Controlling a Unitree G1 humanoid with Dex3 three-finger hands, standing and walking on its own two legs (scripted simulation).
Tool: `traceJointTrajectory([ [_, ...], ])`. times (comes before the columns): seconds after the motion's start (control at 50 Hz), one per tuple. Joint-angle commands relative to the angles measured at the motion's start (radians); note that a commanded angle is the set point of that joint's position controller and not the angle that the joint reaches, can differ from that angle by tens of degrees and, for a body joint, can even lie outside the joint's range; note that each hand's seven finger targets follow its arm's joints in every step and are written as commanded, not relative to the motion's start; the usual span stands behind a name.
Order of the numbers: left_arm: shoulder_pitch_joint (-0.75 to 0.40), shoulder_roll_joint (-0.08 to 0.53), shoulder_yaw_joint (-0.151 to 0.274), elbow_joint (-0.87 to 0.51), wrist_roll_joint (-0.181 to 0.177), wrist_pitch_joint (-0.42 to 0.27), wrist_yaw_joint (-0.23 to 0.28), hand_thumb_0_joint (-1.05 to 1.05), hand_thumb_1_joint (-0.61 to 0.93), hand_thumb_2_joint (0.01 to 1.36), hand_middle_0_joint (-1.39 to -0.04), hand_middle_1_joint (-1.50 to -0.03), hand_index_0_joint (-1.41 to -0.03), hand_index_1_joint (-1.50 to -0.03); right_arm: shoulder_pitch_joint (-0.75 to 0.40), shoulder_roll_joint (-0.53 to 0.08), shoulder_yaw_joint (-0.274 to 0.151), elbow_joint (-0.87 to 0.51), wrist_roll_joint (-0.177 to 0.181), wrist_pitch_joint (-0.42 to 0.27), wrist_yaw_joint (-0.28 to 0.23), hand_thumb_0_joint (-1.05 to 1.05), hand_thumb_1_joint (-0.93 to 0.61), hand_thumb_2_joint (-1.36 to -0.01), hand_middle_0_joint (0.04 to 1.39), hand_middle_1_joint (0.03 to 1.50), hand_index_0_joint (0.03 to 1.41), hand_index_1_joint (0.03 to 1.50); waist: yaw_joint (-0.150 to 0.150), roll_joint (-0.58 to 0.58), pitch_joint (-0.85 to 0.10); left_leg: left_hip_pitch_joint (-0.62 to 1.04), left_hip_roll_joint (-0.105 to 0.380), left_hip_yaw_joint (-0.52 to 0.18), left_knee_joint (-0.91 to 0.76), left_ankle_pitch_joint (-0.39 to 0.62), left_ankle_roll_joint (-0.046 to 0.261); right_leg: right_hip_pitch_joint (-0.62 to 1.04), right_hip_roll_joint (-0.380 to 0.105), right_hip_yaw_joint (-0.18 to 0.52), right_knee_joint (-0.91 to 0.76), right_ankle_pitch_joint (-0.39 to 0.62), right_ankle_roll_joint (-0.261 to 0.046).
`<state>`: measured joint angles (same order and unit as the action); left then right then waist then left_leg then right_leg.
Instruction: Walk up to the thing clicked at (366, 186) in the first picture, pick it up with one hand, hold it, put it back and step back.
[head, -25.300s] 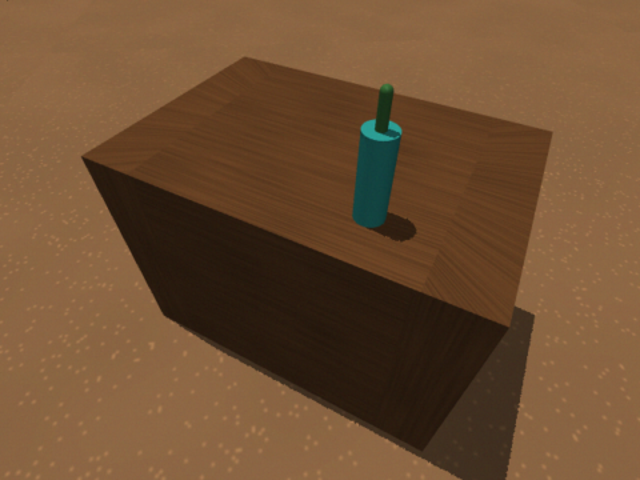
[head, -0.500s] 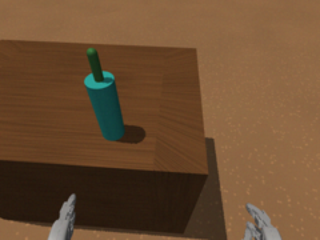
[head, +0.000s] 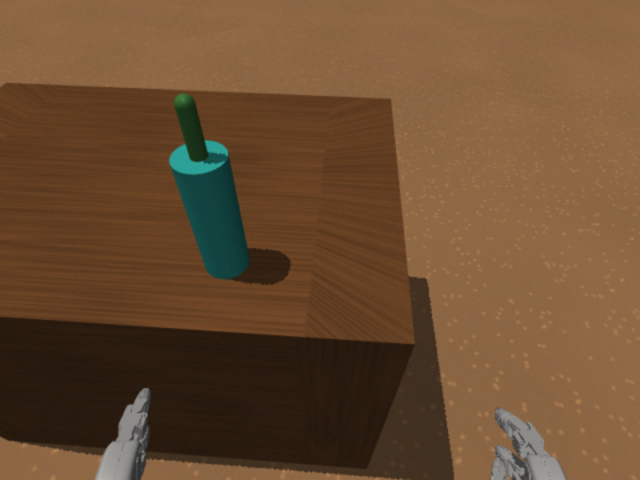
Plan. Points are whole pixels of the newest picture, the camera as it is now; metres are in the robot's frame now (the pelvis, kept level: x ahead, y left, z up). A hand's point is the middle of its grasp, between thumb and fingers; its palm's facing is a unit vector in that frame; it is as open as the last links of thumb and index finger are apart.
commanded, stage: home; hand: left
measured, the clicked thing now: (209, 194) +0.47 +0.17 +0.13
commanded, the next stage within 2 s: stand in 0.96 s
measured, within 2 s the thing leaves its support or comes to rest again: neither
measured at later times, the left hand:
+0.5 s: hand out of the picture +0.17 +0.18 -0.04, palm faces +0.13 -0.96 -0.25, open 17.7 cm
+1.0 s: hand out of the picture +0.10 +0.24 -0.11, palm faces -0.05 -0.92 -0.39, open 17.7 cm
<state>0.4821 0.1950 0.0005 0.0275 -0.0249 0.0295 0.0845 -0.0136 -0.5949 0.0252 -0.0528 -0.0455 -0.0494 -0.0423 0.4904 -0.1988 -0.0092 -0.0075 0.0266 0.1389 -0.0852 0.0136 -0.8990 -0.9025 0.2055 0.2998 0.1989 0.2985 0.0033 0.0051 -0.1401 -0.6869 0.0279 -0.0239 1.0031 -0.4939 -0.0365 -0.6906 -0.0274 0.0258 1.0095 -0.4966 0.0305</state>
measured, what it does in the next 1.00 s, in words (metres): stands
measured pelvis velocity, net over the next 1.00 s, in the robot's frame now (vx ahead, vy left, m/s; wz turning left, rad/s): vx -0.01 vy -0.01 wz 0.00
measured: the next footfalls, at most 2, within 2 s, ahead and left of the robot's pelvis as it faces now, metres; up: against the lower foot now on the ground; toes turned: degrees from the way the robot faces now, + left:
none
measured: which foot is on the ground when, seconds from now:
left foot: down 0.00-1.00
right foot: down 0.00-1.00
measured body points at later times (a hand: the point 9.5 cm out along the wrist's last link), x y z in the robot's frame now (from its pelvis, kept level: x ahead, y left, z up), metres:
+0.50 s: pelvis -0.01 +0.00 +0.00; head +0.02 +0.00 +0.45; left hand +0.15 +0.23 -0.02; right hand +0.15 -0.23 -0.04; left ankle +0.00 +0.14 -0.68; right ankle +0.00 -0.14 -0.68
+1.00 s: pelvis -0.01 -0.01 +0.02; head +0.01 -0.01 +0.47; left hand +0.10 +0.29 -0.08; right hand +0.11 -0.30 -0.09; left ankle +0.00 +0.14 -0.68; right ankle +0.00 -0.14 -0.68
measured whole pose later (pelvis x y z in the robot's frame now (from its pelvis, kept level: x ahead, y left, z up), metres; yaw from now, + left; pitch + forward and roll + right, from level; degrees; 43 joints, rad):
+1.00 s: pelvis -0.01 -0.01 +0.02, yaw +0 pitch +0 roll +0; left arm 0.27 0.35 0.01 0.69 0.05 -0.01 0.02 -0.01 -0.59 0.02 -0.05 -0.05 -0.05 -0.04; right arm 0.21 -0.33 -0.04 0.79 -0.05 0.00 -0.01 0.01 -0.90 -0.90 0.21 0.30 0.20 0.30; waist 0.00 0.00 0.02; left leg -0.45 0.04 -0.02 0.88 -0.45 -0.03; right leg -0.45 -0.02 0.02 0.90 -0.45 0.01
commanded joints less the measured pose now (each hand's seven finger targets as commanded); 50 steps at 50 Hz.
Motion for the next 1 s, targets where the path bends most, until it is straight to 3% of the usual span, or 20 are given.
traceJointTrajectory([
  [0.0,-0.026,0.105,0.056,-0.194,0.003,-0.060,0.015,0.000,-0.611,0.018,-0.042,-0.042,-0.042,-0.042,-0.020,-0.094,-0.058,-0.191,-0.005,-0.054,-0.006,0.000,-0.896,-0.902,0.201,0.301,0.201,0.301,-0.003,-0.005,-0.074,0.073,-0.026,0.069,-0.157,0.209,0.033,0.072,0.026,-0.056,-0.168,0.220,-0.026],
  [0.1,-0.007,0.093,0.051,-0.173,0.003,-0.057,0.015,0.000,-0.606,0.023,-0.043,-0.044,-0.043,-0.044,-0.035,-0.091,-0.047,-0.204,-0.004,-0.056,-0.006,0.000,-0.897,-0.901,0.201,0.301,0.200,0.301,0.005,-0.022,-0.060,0.053,-0.026,0.065,-0.171,0.152,0.035,0.062,0.028,-0.059,-0.178,0.158,-0.027],
  [0.12,-0.010,0.092,0.052,-0.164,0.005,-0.056,0.015,0.000,-0.603,0.024,-0.043,-0.044,-0.043,-0.044,-0.024,-0.098,-0.061,-0.204,-0.004,-0.056,-0.006,0.000,-0.897,-0.901,0.201,0.301,0.201,0.301,-0.005,-0.029,-0.063,0.062,-0.025,0.065,-0.172,0.155,0.035,0.060,0.029,-0.059,-0.176,0.163,-0.026],
  [0.14,-0.016,0.101,0.056,-0.184,0.002,-0.058,0.017,0.000,-0.594,0.030,-0.044,-0.045,-0.044,-0.046,-0.027,-0.094,-0.054,-0.202,-0.004,-0.054,-0.006,0.000,-0.897,-0.901,0.201,0.301,0.201,0.301,0.006,-0.008,-0.065,0.060,-0.027,0.068,-0.174,0.154,0.034,0.068,0.028,-0.058,-0.179,0.163,-0.026],
  [0.18,-0.040,0.118,0.067,-0.212,0.004,-0.064,0.019,0.000,-0.604,0.024,-0.043,-0.044,-0.043,-0.045,-0.015,-0.090,-0.050,-0.194,-0.005,-0.052,-0.009,0.000,-0.897,-0.901,0.201,0.301,0.200,0.301,0.000,-0.011,-0.080,0.065,-0.030,0.074,-0.161,0.158,0.036,0.064,0.024,-0.050,-0.184,0.172,-0.024],
  [0.32,-0.009,0.096,0.048,-0.169,0.002,-0.062,0.020,0.000,-0.597,0.028,-0.044,-0.046,-0.044,-0.046,-0.032,-0.099,-0.058,-0.193,-0.004,-0.058,-0.009,0.000,-0.897,-0.901,0.201,0.301,0.200,0.301,0.003,0.001,-0.051,0.053,-0.029,0.068,-0.179,0.113,0.035,0.050,0.027,-0.056,-0.186,0.122,-0.029],
  [0.38,-0.016,0.102,0.052,-0.185,0.004,-0.065,0.024,0.000,-0.605,0.024,-0.043,-0.045,-0.043,-0.045,-0.008,-0.101,-0.062,-0.194,-0.004,-0.057,-0.010,0.000,-0.897,-0.901,0.200,0.301,0.200,0.301,-0.005,-0.019,-0.074,0.067,-0.026,0.064,-0.171,0.157,0.036,0.065,0.030,-0.058,-0.173,0.168,-0.027],
  [0.4,0.043,0.134,0.098,-0.202,0.008,-0.056,0.042,0.000,-0.601,0.026,-0.044,-0.046,-0.043,-0.046,-0.106,-0.139,-0.051,0.072,0.004,-0.064,-0.020,0.000,-0.898,-0.901,0.200,0.301,0.200,0.301,0.009,-0.007,-0.091,0.074,-0.023,0.033,-0.159,0.160,0.034,0.095,0.046,-0.069,-0.173,0.174,-0.031],
  [0.44,0.027,0.099,0.039,-0.210,0.009,-0.040,0.046,0.000,-0.584,0.036,-0.045,-0.049,-0.045,-0.049,-0.119,-0.126,-0.039,0.034,0.009,-0.094,-0.027,0.000,-0.898,-0.901,0.200,0.301,0.200,0.301,-0.017,-0.022,-0.058,0.079,-0.021,0.041,-0.164,0.161,0.037,0.083,0.043,-0.067,-0.189,0.180,-0.028],
  [0.52,0.002,0.105,0.042,-0.198,0.012,-0.029,0.063,0.000,-0.603,0.025,-0.043,-0.047,-0.043,-0.047,-0.157,-0.132,-0.042,0.150,0.005,-0.120,-0.036,0.000,-0.899,-0.901,0.200,0.300,0.200,0.300,-0.027,0.028,-0.013,0.084,-0.012,0.037,-0.179,0.149,0.033,0.056,0.048,-0.077,-0.185,0.168,-0.032],
  [0.6,-0.010,0.120,0.048,-0.235,0.013,-0.017,0.074,0.000,-0.611,0.009,-0.041,-0.042,-0.041,-0.042,-0.207,-0.135,-0.042,0.195,0.002,-0.151,-0.044,0.000,-0.899,-0.901,0.200,0.300,0.200,0.300,-0.019,0.038,-0.054,0.099,-0.012,0.028,-0.183,0.142,0.035,0.079,0.047,-0.081,-0.194,0.156,-0.034],
  [0.68,0.013,0.091,0.023,-0.214,0.014,0.007,0.075,0.000,-0.611,0.007,-0.040,-0.042,-0.040,-0.041,-0.224,-0.136,-0.043,0.239,-0.002,-0.185,-0.047,0.000,-0.899,-0.901,0.200,0.300,0.200,0.300,-0.020,0.024,-0.074,0.117,-0.008,0.018,-0.181,0.199,0.031,0.102,0.051,-0.091,-0.183,0.202,-0.035],
  [0.7,0.014,0.101,0.037,-0.214,0.013,0.012,0.076,0.000,-0.611,0.007,-0.040,-0.042,-0.040,-0.042,-0.226,-0.135,-0.042,0.249,-0.003,-0.190,-0.047,0.000,-0.899,-0.901,0.200,0.300,0.200,0.300,-0.016,0.023,-0.072,0.116,-0.010,0.022,-0.176,0.209,0.032,0.106,0.050,-0.090,-0.190,0.212,-0.034],
  [0.72,-0.157,0.296,0.087,0.137,0.140,-0.030,0.025,0.000,-0.611,0.002,-0.039,-0.040,-0.039,-0.040,-0.264,-0.290,-0.076,0.506,-0.125,-0.178,0.000,0.000,-0.899,-0.901,0.200,0.300,0.200,0.300,-0.014,-0.035,0.065,0.239,0.047,-0.053,-0.217,0.294,0.085,0.189,-0.004,-0.012,-0.192,0.259,-0.100],
  [0.74,-0.124,0.297,0.100,0.241,0.137,-0.050,-0.005,0.000,-0.611,0.007,-0.040,-0.041,-0.040,-0.041,-0.244,-0.310,-0.094,0.539,-0.140,-0.170,0.017,0.000,-0.899,-0.901,0.200,0.300,0.200,0.300,-0.014,-0.039,0.005,0.300,0.043,-0.042,-0.190,0.321,0.110,0.195,-0.016,0.009,-0.189,0.289,-0.112],
  [0.78,-0.131,0.288,0.071,0.307,0.112,-0.072,-0.032,0.000,-0.591,0.032,-0.044,-0.049,-0.045,-0.049,-0.274,-0.316,-0.089,0.556,-0.114,-0.175,0.041,0.000,-0.900,-0.900,0.199,0.300,0.199,0.300,0.002,0.011,0.014,0.269,0.052,-0.111,-0.229,0.291,0.139,0.217,-0.015,0.034,-0.177,0.243,-0.128],
  [0.8,-0.147,0.280,0.066,0.346,0.097,-0.081,-0.043,0.000,-0.611,0.013,-0.041,-0.044,-0.041,-0.043,-0.296,-0.305,-0.084,0.572,-0.096,-0.179,0.054,0.000,-0.900,-0.900,0.199,0.300,0.199,0.300,0.012,-0.005,0.023,0.267,0.042,-0.092,-0.232,0.301,0.131,0.246,-0.021,0.039,-0.197,0.259,-0.128],
  [0.82,-0.166,0.278,0.060,0.389,0.086,-0.084,-0.053,0.000,-0.579,0.039,-0.046,-0.051,-0.046,-0.051,-0.313,-0.290,-0.080,0.588,-0.086,-0.178,0.066,0.000,-0.900,-0.900,0.199,0.300,0.199,0.300,0.016,-0.030,0.034,0.256,0.030,-0.079,-0.234,0.246,0.129,0.250,-0.024,0.048,-0.229,0.238,-0.129],
  [0.86,-0.200,0.297,0.062,0.461,0.078,-0.083,-0.059,0.000,-0.610,0.021,-0.042,-0.047,-0.043,-0.046,-0.314,-0.282,-0.083,0.624,-0.070,-0.181,0.074,0.000,-0.900,-0.900,0.199,0.300,0.199,0.300,0.007,-0.042,0.038,0.278,0.033,-0.083,-0.262,0.204,0.116,0.253,-0.021,0.062,-0.256,0.229,-0.126],
  [0.98,-0.265,0.330,0.072,0.651,0.070,-0.087,-0.056,0.000,-0.611,0.018,-0.042,-0.046,-0.042,-0.045,-0.314,-0.290,-0.080,0.749,-0.071,-0.175,0.075,0.000,-0.901,-0.900,0.199,0.300,0.199,0.300,-0.003,0.016,0.092,0.297,0.043,-0.088,-0.331,0.219,0.109,0.297,-0.027,0.087,-0.309,0.271,-0.115],
])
